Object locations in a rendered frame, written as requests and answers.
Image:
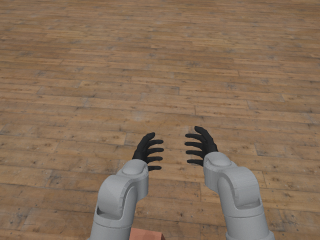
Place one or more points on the carton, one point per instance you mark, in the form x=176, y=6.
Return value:
x=141, y=234

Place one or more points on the robot left forearm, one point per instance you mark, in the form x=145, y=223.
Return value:
x=117, y=199

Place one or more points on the robot left hand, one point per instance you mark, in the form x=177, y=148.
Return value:
x=143, y=150

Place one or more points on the robot right hand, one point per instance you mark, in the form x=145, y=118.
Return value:
x=207, y=145

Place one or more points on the robot right forearm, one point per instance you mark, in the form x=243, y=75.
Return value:
x=240, y=198

